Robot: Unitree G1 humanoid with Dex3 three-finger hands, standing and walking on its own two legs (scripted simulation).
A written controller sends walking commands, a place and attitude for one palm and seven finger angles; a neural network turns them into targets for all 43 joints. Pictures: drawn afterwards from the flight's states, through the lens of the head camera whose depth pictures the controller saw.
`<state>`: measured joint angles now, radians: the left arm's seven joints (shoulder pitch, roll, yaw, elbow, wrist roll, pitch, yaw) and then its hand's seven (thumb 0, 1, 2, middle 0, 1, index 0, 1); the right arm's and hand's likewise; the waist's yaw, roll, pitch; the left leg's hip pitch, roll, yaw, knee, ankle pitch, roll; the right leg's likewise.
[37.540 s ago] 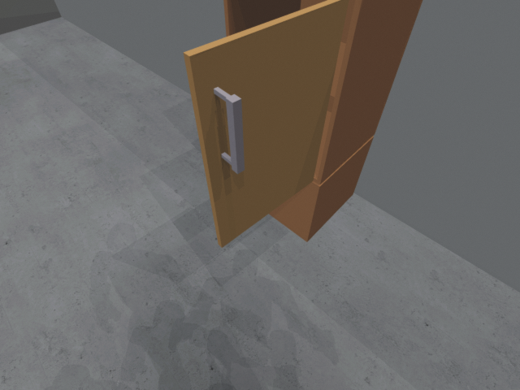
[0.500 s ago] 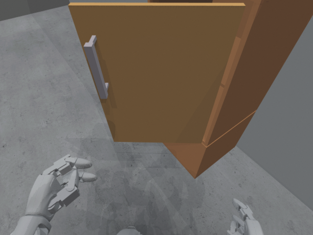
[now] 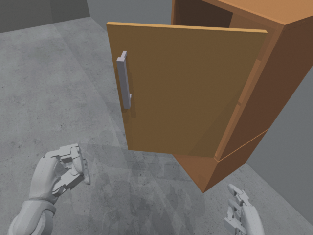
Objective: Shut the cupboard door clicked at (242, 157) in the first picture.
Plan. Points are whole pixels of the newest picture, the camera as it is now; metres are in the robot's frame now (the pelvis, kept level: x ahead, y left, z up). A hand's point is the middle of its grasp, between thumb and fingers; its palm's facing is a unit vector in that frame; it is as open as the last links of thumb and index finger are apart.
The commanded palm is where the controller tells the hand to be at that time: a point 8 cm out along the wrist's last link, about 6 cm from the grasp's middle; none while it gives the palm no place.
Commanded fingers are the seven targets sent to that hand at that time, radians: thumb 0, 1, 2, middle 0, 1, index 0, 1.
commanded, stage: raise the hand and make a fist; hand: left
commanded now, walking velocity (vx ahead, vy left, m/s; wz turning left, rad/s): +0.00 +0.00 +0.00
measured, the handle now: (125, 81) +0.52 +0.15 +0.12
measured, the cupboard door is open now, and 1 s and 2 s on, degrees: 52 52 52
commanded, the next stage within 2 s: bring the fist close to the handle in 0.62 s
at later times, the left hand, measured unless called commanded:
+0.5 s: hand (91, 171) +0.22 +0.17 +0.11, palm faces +0.01 -1.00 -0.02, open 3.1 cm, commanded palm +0.20 +0.22 +0.13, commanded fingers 0.00 0.90 0.90 -1.30 -1.50 -1.30 -1.50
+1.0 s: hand (106, 147) +0.27 +0.14 +0.14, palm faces -0.02 -1.00 -0.05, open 3.1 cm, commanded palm +0.25 +0.19 +0.13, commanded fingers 0.00 0.90 0.90 -1.30 -1.50 -1.30 -1.50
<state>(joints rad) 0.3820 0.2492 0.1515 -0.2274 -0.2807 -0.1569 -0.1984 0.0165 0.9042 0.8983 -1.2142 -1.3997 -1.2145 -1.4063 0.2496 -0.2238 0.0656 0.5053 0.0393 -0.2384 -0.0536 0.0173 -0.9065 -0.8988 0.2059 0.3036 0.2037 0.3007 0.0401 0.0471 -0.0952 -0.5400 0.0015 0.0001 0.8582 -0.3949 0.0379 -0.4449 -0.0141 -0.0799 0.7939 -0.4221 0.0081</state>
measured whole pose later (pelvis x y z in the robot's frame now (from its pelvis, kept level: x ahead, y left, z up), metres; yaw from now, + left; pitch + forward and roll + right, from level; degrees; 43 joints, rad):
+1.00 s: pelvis +0.00 -0.03 +0.02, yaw +0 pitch +1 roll -1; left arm 0.08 0.23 0.14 -0.01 -0.27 -0.12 -0.21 0.02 0.90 0.90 -1.31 -1.50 -1.31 -1.50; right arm 0.25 -0.26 0.05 0.62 0.05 -0.28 -0.07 0.02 -0.91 -0.90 0.21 0.30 0.20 0.30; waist 0.03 0.06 -0.03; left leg -0.41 0.01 -0.01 0.70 -0.31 0.00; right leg -0.34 0.00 -0.09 0.69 -0.37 -0.03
